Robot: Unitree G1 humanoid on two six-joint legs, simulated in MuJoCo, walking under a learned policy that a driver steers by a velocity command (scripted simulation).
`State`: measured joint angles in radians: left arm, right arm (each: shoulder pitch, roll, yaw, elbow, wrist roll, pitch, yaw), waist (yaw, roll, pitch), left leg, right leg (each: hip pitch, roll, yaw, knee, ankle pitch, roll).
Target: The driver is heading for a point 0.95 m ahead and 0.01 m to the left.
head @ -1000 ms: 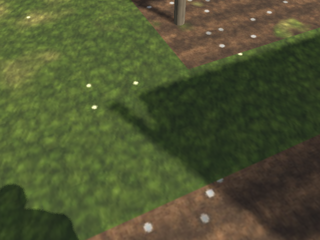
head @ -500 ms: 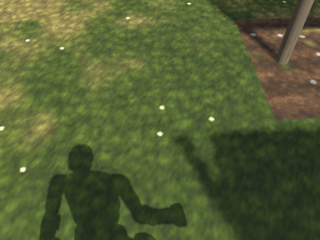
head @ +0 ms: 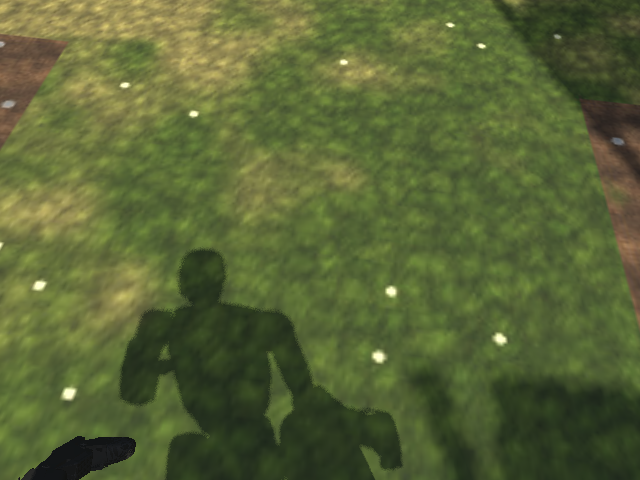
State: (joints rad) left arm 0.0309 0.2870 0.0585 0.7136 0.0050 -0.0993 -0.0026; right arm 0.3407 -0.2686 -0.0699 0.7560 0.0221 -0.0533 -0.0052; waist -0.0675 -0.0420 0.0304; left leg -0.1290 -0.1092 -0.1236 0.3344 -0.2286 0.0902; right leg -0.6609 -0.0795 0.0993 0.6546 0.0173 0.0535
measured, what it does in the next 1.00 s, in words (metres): walks ahead: right foot, then left foot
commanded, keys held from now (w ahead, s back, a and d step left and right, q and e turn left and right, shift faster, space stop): w+q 0.12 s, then w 0.88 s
